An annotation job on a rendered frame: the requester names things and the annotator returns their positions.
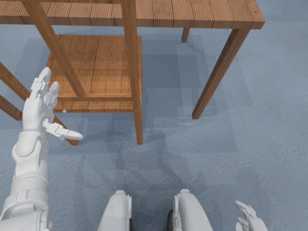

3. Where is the right robot shin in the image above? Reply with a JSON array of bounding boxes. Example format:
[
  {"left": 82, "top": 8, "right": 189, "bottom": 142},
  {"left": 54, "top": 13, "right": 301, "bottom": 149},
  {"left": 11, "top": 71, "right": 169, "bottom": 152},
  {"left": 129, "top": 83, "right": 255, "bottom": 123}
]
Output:
[{"left": 173, "top": 189, "right": 190, "bottom": 231}]

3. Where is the robot left upper arm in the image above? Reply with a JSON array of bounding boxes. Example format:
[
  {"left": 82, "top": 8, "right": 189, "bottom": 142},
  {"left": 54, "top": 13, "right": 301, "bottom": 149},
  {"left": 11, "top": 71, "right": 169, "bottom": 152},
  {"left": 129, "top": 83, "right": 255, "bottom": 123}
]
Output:
[{"left": 0, "top": 210, "right": 55, "bottom": 231}]

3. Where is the table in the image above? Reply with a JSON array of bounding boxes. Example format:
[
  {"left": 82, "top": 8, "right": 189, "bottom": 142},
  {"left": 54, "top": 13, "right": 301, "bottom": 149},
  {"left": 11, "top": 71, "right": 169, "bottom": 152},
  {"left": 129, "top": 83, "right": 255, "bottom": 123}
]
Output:
[{"left": 0, "top": 0, "right": 266, "bottom": 121}]

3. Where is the chair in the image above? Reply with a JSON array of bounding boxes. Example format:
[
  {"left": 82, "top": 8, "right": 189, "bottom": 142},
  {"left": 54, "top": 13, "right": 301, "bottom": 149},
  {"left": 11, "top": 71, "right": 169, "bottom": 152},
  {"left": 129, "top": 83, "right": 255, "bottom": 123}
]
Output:
[{"left": 0, "top": 0, "right": 142, "bottom": 146}]

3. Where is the left robot hand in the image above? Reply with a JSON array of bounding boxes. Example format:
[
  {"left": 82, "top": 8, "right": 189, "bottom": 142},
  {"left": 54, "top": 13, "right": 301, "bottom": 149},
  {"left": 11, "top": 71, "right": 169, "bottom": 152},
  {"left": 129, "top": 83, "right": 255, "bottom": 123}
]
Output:
[{"left": 22, "top": 67, "right": 83, "bottom": 141}]

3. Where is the robot right thigh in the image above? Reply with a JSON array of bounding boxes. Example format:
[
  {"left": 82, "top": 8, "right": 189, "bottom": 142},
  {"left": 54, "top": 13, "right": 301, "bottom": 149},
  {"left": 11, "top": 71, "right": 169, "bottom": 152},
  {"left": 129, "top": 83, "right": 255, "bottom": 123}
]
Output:
[{"left": 173, "top": 193, "right": 213, "bottom": 231}]

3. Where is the right robot hand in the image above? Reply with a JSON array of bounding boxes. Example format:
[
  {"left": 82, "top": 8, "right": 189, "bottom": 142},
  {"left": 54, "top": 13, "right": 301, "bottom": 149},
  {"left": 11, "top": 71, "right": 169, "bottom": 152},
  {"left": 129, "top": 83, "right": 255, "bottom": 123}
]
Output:
[{"left": 235, "top": 201, "right": 268, "bottom": 231}]

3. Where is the robot left forearm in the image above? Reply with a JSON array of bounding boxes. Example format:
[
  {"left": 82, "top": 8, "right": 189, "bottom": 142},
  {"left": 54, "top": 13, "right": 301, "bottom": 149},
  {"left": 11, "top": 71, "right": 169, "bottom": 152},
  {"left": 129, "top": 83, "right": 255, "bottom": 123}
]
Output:
[{"left": 0, "top": 130, "right": 50, "bottom": 222}]

